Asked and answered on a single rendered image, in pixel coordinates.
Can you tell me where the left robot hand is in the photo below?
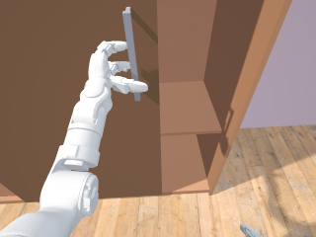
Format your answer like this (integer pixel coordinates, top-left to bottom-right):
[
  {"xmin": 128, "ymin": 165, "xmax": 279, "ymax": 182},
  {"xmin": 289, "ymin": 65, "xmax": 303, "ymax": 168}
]
[{"xmin": 88, "ymin": 40, "xmax": 148, "ymax": 94}]

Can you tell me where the wardrobe door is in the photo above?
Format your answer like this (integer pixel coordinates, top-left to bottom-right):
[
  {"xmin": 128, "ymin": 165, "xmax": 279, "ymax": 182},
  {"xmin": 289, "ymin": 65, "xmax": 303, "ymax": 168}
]
[
  {"xmin": 0, "ymin": 184, "xmax": 15, "ymax": 197},
  {"xmin": 0, "ymin": 0, "xmax": 162, "ymax": 202}
]

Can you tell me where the handle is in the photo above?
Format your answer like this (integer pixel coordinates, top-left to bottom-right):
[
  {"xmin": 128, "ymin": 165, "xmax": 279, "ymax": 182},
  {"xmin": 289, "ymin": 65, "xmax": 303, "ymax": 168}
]
[{"xmin": 122, "ymin": 7, "xmax": 141, "ymax": 102}]

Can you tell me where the right robot hand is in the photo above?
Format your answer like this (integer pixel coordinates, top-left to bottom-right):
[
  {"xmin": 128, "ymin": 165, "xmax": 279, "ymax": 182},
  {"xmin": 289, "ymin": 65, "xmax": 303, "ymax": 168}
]
[{"xmin": 240, "ymin": 223, "xmax": 261, "ymax": 237}]

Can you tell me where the robot left forearm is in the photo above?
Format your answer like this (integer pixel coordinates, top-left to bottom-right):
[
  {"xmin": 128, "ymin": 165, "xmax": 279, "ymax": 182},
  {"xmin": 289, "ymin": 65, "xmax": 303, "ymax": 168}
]
[{"xmin": 39, "ymin": 77, "xmax": 113, "ymax": 207}]

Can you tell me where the robot left upper arm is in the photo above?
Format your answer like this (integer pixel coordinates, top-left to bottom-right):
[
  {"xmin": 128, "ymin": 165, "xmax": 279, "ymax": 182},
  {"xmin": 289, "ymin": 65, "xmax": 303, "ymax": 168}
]
[{"xmin": 0, "ymin": 170, "xmax": 99, "ymax": 237}]

